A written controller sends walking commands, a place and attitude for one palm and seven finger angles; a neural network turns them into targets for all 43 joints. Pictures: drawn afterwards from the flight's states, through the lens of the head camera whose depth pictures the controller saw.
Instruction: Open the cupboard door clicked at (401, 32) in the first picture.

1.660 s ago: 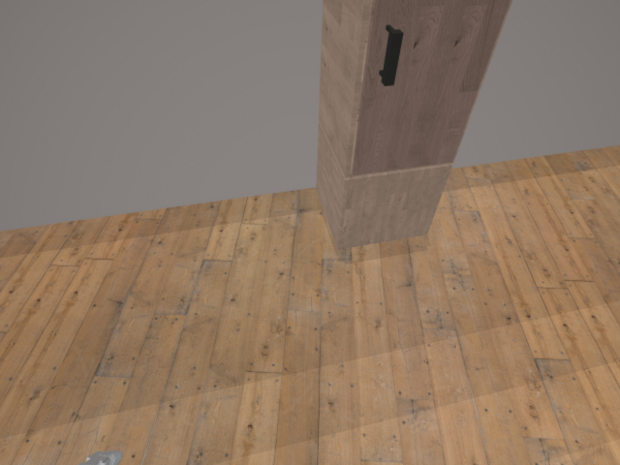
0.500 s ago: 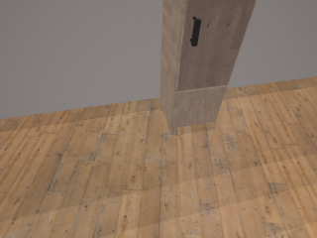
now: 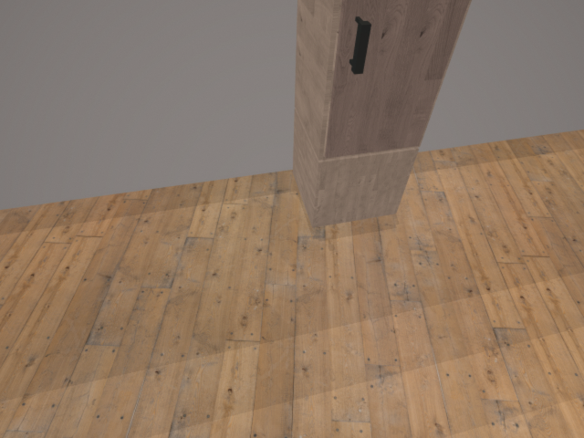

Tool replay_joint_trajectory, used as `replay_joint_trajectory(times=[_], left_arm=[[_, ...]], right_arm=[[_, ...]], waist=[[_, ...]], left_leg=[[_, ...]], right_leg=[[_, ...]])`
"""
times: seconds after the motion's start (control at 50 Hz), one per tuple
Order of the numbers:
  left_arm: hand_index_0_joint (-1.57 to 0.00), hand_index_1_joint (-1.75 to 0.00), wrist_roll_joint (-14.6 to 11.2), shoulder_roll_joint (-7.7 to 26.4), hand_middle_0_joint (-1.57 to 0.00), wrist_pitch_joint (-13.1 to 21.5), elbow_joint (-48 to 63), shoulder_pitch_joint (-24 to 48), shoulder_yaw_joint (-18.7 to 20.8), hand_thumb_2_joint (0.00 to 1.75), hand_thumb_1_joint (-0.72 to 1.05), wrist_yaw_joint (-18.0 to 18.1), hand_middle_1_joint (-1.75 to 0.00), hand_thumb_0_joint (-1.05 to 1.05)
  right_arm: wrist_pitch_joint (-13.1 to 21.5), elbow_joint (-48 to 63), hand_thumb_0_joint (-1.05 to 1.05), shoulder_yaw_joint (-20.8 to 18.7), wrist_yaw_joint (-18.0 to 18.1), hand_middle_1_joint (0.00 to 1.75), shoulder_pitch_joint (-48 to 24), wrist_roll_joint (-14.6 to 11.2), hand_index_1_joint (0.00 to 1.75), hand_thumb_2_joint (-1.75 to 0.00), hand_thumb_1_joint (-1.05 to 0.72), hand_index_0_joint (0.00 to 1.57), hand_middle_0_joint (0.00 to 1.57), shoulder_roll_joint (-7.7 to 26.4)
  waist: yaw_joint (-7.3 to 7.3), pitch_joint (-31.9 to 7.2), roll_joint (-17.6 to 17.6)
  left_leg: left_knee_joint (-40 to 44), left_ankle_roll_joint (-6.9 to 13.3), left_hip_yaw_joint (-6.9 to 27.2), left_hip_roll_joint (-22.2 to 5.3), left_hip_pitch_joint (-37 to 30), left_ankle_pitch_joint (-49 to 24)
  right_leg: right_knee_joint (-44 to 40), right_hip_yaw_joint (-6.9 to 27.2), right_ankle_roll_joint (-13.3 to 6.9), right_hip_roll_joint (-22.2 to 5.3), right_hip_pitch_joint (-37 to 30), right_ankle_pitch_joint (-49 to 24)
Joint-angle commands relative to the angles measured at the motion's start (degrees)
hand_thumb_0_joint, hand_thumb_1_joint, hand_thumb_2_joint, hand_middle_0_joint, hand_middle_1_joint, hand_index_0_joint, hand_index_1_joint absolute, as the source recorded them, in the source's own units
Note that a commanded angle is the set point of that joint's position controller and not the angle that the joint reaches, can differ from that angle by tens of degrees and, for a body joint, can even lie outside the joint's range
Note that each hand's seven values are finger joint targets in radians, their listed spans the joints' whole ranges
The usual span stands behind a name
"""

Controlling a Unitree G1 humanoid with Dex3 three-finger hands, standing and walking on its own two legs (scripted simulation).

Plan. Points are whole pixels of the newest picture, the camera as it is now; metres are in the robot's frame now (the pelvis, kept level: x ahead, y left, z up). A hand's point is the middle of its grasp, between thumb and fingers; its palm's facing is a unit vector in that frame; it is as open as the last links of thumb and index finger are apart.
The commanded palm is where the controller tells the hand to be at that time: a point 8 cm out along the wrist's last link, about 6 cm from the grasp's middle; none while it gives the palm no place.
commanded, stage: walk to a spot facing it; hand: left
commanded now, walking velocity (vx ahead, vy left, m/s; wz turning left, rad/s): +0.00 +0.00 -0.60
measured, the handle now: (357, 45) +1.09 -0.11 +0.07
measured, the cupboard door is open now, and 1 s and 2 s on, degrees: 0 0 0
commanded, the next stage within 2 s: none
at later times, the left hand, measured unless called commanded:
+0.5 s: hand out of the picture +0.07 +0.16 -0.17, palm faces -0.20 -0.95 -0.24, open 7.4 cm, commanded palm none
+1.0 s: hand (183, 421) +0.18 +0.19 -0.17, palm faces -0.50 -0.85 -0.19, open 7.4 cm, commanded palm none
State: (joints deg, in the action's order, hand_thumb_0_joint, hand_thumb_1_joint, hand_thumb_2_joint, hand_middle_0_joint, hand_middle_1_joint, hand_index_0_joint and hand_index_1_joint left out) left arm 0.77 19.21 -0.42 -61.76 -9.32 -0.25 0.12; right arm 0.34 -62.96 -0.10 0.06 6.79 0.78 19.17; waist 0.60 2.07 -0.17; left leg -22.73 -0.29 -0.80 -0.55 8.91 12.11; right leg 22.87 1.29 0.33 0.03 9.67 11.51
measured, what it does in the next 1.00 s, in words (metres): steps on the spot, turning right: left foot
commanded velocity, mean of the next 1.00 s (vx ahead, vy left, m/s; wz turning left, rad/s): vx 0.04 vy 0.00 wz -0.60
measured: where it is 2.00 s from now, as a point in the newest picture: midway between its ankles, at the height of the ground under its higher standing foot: outside the picture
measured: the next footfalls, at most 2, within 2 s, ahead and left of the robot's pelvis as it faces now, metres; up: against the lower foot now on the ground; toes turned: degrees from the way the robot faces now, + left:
left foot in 0.72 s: +0.04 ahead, +0.13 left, +0.00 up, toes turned -21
right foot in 1.24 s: -0.04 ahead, -0.14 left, +0.00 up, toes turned -50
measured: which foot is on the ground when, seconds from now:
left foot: down 0.00-0.26, up 0.28-0.70, down 0.72-1.00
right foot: down 0.00-0.72, up 0.74-1.00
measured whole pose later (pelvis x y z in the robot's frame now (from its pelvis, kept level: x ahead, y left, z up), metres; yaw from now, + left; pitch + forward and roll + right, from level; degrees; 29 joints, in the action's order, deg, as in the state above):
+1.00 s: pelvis -0.01 +0.05 +0.00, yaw -33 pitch -1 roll -3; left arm 1.8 16.0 -4.9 -52.6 -11.1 5.4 -2.7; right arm 1.0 -53.3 -1.4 1.2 15.3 1.7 10.5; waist 0.2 2.1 -2.0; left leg -26.7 1.6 -10.7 -5.0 7.4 18.5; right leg 60.2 -1.2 4.4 -2.6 27.9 21.3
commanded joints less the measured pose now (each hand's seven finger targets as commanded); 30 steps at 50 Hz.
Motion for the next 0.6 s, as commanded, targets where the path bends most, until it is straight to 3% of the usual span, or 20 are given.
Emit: replay_joint_trajectory(times=[0.0,0.06,0.1,0.14,0.16,0.2,0.22,0.24,0.26,0.28,0.3,0.34,0.38,0.42,0.54,0.58], left_arm=[[-0.2,-0.3,0.12,6.08,-0.2,-0.96,5.37,-1.13,2.05,0.9,0.9,0.53,-0.3,0.0],[-0.2,-0.3,0.31,5.37,-0.2,-1.58,7.92,-1.74,2.86,0.9,0.9,0.18,-0.3,0.0],[-0.2,-0.3,0.33,4.05,-0.2,-1.79,9.29,-2.41,3.18,0.9,0.9,-0.16,-0.3,0.0],[-0.2,-0.3,0.34,2.43,-0.2,-2.28,10.53,-2.95,3.61,0.9,0.9,-0.37,-0.3,0.0],[-0.2,-0.3,0.26,1.91,-0.2,-2.48,11.1,-3.26,3.99,0.9,0.9,-0.46,-0.3,0.0],[-0.2,-0.3,0.41,0.71,-0.2,-2.01,10.56,-8.37,4.4,0.9,0.9,-0.83,-0.3,0.0],[-0.2,-0.3,0.69,1.52,-0.2,-1.52,9.83,-11.09,4.81,0.9,0.9,-0.88,-0.3,0.0],[-0.2,-0.3,1.36,6.47,-0.2,-0.47,10.07,-12.43,5.81,0.9,0.9,-0.25,-0.3,0.0],[-0.2,-0.3,0.7,9.44,-0.2,-0.34,10.83,-13.07,5.92,0.9,0.9,0.37,-0.3,0.0],[-0.2,-0.3,0.6,8.33,-0.2,-0.58,11.54,-11.81,6.23,0.9,0.9,0.94,-0.3,0.0],[-0.2,-0.3,0.67,7.56,-0.2,-0.65,12.35,-7.84,6.27,0.9,0.9,0.97,-0.3,0.0],[-0.2,-0.3,0.55,4.92,-0.2,-0.44,13.56,-4.27,5.79,0.9,0.9,0.92,-0.3,0.0],[-0.2,-0.3,0.52,4.43,-0.2,-0.31,13.5,-4.88,5.87,0.9,0.9,0.73,-0.3,0.0],[-0.2,-0.3,0.54,4.51,-0.2,-0.3,12.76,-6.74,6.14,0.9,0.9,0.63,-0.3,0.0],[-0.2,-0.3,0.77,5.09,-0.2,-0.9,12.48,-8.25,6.88,0.9,0.9,0.48,-0.3,0.0],[-0.2,-0.3,0.93,5.57,-0.2,-1.23,13.03,-6.83,7.13,0.9,0.9,0.42,-0.3,0.0]], right_arm=[[-0.24,4.63,0.0,-1.97,1.5,0.3,2.57,-0.18,0.3,-0.9,-0.9,0.2,0.2,5.64],[-0.56,7.2,0.0,-3.2,1.75,0.3,2.65,-0.05,0.3,-0.9,-0.9,0.2,0.2,6.6],[-0.48,8.5,0.0,-4.0,1.91,0.3,2.39,0.0,0.3,-0.9,-0.9,0.2,0.2,7.35],[-0.21,9.64,0.0,-4.52,1.83,0.3,1.79,0.07,0.3,-0.9,-0.9,0.2,0.2,7.26],[-0.15,10.47,0.0,-4.57,1.92,0.3,0.83,0.24,0.3,-0.9,-0.9,0.2,0.2,6.84],[-0.35,11.47,0.0,-4.87,1.87,0.3,-1.81,0.62,0.3,-0.9,-0.9,0.2,0.2,6.46],[-0.66,11.85,0.0,-4.99,1.7,0.3,-1.5,0.4,0.3,-0.9,-0.9,0.2,0.2,6.1],[-1.21,12.77,0.0,-4.5,1.41,0.3,0.38,-0.12,0.3,-0.9,-0.9,0.2,0.2,2.12],[-1.45,14.86,0.0,-4.04,1.29,0.3,-1.25,-0.27,0.3,-0.9,-0.9,0.2,0.2,0.11],[-1.89,14.59,0.0,-4.31,1.48,0.3,-1.97,-0.23,0.3,-0.9,-0.9,0.2,0.2,0.75],[-1.76,14.31,0.0,-4.48,1.33,0.3,-1.99,-0.21,0.3,-0.9,-0.9,0.2,0.2,0.86],[-1.5,12.82,0.0,-4.49,1.04,0.3,0.03,0.17,0.3,-0.9,-0.9,0.2,0.2,0.52],[-1.6,12.31,0.0,-4.37,1.15,0.3,1.18,0.17,0.3,-0.9,-0.9,0.2,0.2,-0.47],[-1.53,12.51,0.0,-4.32,1.25,0.3,0.57,0.04,0.3,-0.9,-0.9,0.2,0.2,-1.07],[-1.13,13.99,0.0,-4.15,1.74,0.3,-1.08,-0.34,0.3,-0.9,-0.9,0.2,0.2,-1.47],[-0.91,14.37,0.0,-4.12,1.89,0.3,-0.13,-0.57,0.3,-0.9,-0.9,0.2,0.2,-1.41]], waist=[[-1.14,-2.22,-0.35],[-1.05,-2.92,2.34],[-0.9,-3.38,6.52],[-0.53,-2.72,11.61],[-0.07,-1.46,11.41],[2.82,-2.22,8.29],[3.88,-2.44,3.54],[3.59,-1.8,-13.95],[3.75,-1.2,-18.23],[3.49,-1.95,-12.84],[1.86,-0.12,-11.43],[0.1,-1.73,-6.03],[0.16,-3.71,-6.33],[1.0,-4.64,-6.3],[2.29,-5.86,-7.87],[1.74,-6.06,-8.75]], left_leg=[[-1.0,0.69,2.08,-7.23,-0.73,-6.25],[-1.04,2.12,3.35,-9.96,-0.69,-5.15],[0.49,4.64,5.53,-14.12,-0.66,-7.68],[2.78,9.38,7.59,-20.08,1.23,-14.16],[2.2,10.45,7.32,-21.24,3.78,-16.09],[-5.44,6.95,1.12,-18.32,6.15,-16.41],[-13.3,3.95,-2.3,-14.98,9.97,-11.22],[-29.44,-1.41,-7.87,-6.44,19.22,6.87],[-39.03,-2.75,-3.21,-1.73,24.07,21.49],[-43.0,-2.1,2.47,-2.73,23.5,19.04],[-44.72,-2.09,3.36,-3.46,24.92,15.56],[-43.15,-2.84,2.42,-4.31,22.25,9.73],[-40.13,-3.4,1.32,-3.49,20.66,8.92],[-36.87,-3.7,0.76,-2.99,20.87,9.27],[-26.99,-3.4,0.62,-1.48,18.1,11.77],[-22.38,-2.78,0.88,-0.91,15.35,12.74]], right_leg=[[1.73,7.82,-1.74,-5.53,5.44,-11.81],[7.83,6.63,-1.36,-3.01,9.22,-10.58],[15.86,3.67,-0.51,-0.69,11.61,-6.28],[27.5,-0.44,0.6,0.12,13.58,14.76],[29.11,0.11,0.46,-1.47,12.46,17.93],[19.55,-1.72,0.18,-2.16,5.97,12.02],[11.13,-2.22,0.12,-1.92,1.18,2.37],[-1.3,15.96,-3.1,-12.45,-2.26,-10.03],[-6.52,29.72,-9.59,-21.66,2.04,-19.3],[-8.08,29.75,-11.59,-20.09,3.86,-9.27],[-7.89,28.3,-11.79,-17.84,5.25,-2.99],[-5.5,21.14,-10.53,-13.88,5.3,-5.5],[-4.43,18.74,-9.99,-12.09,3.74,-7.99],[-3.52,18.69,-10.04,-11.51,0.91,-11.47],[-2.73,23.04,-10.98,-10.65,-1.15,-13.83],[-2.64,24.74,-10.87,-10.23,0.45,-13.12]])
